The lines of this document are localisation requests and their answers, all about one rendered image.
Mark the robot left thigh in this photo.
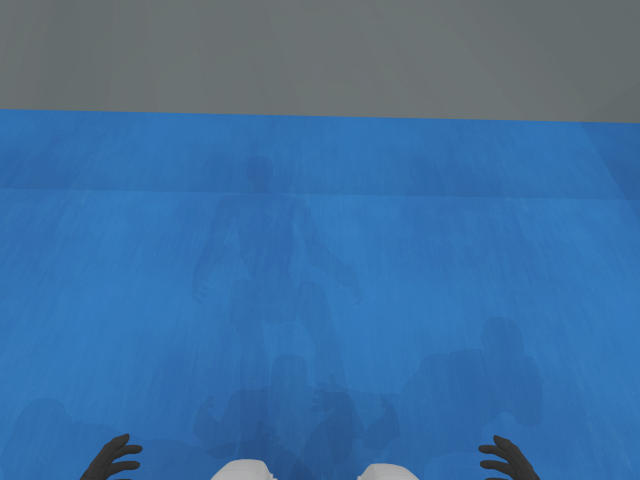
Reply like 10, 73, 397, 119
211, 459, 278, 480

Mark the left robot hand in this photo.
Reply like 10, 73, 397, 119
79, 434, 143, 480

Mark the right robot hand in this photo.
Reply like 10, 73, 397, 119
478, 435, 540, 480

